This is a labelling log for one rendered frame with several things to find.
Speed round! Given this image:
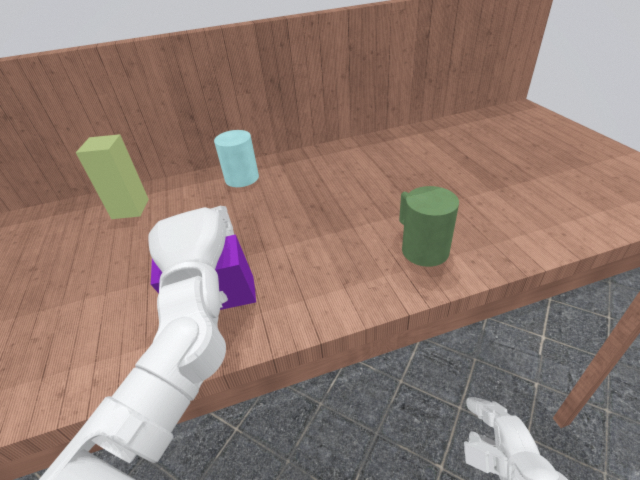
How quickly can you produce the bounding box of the robot left forearm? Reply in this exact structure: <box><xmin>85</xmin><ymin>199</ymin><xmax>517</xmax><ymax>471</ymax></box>
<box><xmin>39</xmin><ymin>261</ymin><xmax>226</xmax><ymax>480</ymax></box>

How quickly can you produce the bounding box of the robot left hand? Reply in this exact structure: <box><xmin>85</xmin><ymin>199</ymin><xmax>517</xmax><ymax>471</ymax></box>
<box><xmin>148</xmin><ymin>206</ymin><xmax>234</xmax><ymax>308</ymax></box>

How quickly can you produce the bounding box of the table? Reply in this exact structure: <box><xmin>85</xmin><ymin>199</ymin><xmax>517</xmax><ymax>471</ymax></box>
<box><xmin>0</xmin><ymin>0</ymin><xmax>640</xmax><ymax>480</ymax></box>

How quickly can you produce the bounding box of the robot right forearm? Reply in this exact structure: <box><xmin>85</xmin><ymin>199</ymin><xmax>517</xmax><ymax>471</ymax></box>
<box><xmin>507</xmin><ymin>451</ymin><xmax>568</xmax><ymax>480</ymax></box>

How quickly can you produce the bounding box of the robot right hand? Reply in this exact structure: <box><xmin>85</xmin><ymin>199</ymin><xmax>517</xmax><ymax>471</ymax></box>
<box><xmin>464</xmin><ymin>397</ymin><xmax>540</xmax><ymax>480</ymax></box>

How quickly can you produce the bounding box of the sponge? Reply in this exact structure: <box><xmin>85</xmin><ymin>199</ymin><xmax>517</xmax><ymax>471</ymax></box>
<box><xmin>151</xmin><ymin>234</ymin><xmax>256</xmax><ymax>310</ymax></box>

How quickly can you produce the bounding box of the left robot upper arm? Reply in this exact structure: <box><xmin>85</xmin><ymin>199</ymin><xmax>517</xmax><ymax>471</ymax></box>
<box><xmin>54</xmin><ymin>449</ymin><xmax>136</xmax><ymax>480</ymax></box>

